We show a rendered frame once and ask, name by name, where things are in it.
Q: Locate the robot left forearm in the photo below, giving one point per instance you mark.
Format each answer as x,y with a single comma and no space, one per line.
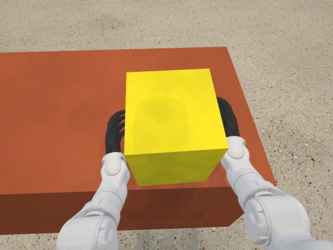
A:
111,195

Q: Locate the robot left upper arm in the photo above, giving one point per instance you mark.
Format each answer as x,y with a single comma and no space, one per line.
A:
89,233

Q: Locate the carton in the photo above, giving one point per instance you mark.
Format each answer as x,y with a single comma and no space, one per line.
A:
173,126

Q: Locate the robot right upper arm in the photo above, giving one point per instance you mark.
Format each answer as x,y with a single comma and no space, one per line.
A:
280,223

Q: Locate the robot right forearm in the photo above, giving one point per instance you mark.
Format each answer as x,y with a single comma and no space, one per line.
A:
245,181

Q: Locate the robot left hand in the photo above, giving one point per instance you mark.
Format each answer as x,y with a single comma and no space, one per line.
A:
113,134

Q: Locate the pedestal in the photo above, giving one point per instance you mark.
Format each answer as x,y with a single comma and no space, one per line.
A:
54,111

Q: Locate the robot right hand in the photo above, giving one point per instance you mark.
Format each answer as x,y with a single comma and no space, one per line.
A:
228,118

